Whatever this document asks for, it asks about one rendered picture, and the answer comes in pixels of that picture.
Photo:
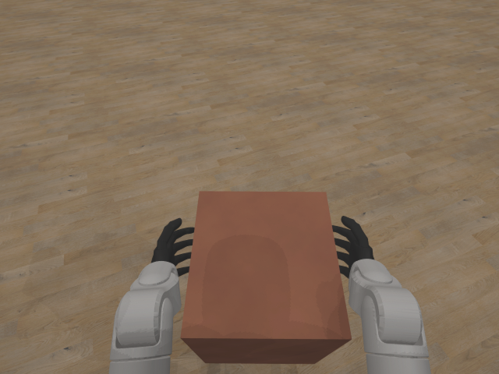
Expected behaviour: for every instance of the left robot forearm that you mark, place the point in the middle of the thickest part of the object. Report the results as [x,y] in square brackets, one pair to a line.
[143,325]

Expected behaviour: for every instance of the right robot forearm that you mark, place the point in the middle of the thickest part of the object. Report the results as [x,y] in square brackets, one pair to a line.
[391,320]

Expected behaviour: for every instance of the carton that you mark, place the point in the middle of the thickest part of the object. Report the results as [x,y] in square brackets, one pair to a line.
[264,284]

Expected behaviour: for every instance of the left robot hand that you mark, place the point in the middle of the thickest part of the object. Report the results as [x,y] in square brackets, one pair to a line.
[166,248]

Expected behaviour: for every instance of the right robot hand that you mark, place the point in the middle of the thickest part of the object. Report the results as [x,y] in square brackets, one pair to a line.
[358,248]

